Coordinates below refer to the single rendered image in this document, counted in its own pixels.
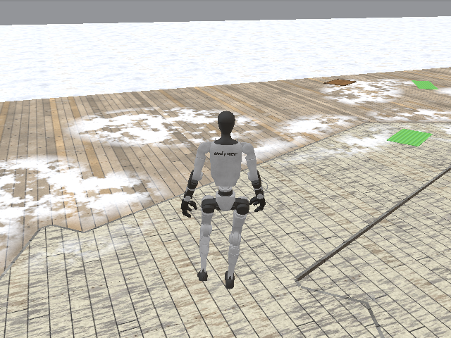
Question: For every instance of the robot left shin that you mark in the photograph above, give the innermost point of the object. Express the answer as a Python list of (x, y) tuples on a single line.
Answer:
[(203, 248)]

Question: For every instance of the robot left forearm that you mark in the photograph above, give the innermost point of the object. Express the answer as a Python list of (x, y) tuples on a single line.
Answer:
[(191, 186)]

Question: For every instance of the right robot hand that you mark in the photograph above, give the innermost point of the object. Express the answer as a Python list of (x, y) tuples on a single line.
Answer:
[(256, 201)]

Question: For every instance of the right robot upper arm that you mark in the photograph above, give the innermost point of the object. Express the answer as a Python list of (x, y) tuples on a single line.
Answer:
[(248, 149)]

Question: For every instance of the left robot foot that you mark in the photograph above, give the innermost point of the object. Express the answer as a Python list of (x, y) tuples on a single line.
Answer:
[(202, 275)]

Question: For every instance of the left robot hand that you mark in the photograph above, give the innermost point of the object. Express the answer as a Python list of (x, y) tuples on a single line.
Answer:
[(185, 207)]

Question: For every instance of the robot right forearm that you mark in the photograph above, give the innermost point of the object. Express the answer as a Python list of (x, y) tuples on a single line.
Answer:
[(258, 187)]

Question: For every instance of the left robot upper arm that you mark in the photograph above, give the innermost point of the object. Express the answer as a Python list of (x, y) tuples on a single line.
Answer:
[(203, 149)]

